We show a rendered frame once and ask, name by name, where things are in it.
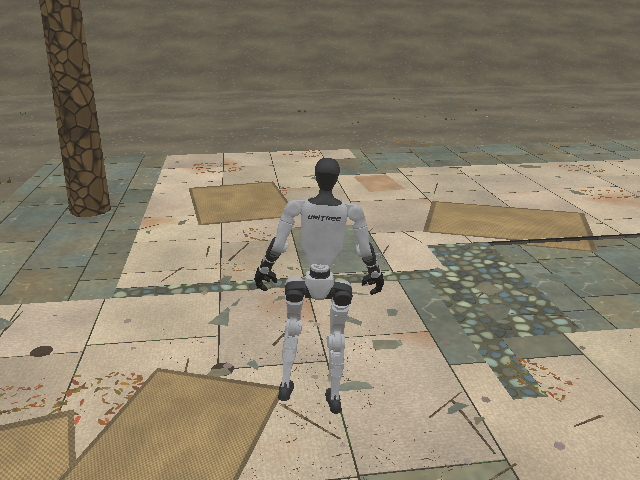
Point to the robot right forearm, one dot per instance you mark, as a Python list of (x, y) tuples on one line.
[(372, 264)]

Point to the left robot upper arm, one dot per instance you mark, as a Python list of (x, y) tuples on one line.
[(292, 209)]

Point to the right robot upper arm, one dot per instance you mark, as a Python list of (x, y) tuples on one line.
[(356, 214)]

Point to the left robot hand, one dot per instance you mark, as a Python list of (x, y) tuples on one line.
[(260, 276)]

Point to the humanoid robot head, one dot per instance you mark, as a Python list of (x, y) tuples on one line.
[(326, 171)]

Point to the right robot hand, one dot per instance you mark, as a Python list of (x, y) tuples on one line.
[(379, 283)]

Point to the robot right shin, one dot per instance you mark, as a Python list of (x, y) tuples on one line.
[(336, 366)]

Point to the robot left forearm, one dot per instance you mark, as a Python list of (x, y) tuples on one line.
[(269, 259)]

